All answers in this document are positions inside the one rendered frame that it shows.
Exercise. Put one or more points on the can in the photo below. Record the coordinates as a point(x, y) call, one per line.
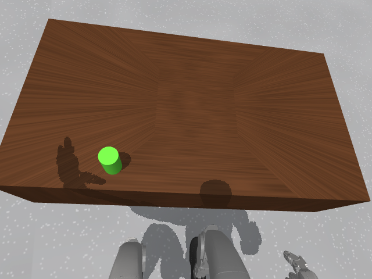
point(110, 160)

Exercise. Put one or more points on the right robot foot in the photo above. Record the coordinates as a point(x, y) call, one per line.
point(192, 257)

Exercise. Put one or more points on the right robot hand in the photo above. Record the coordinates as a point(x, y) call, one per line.
point(299, 266)

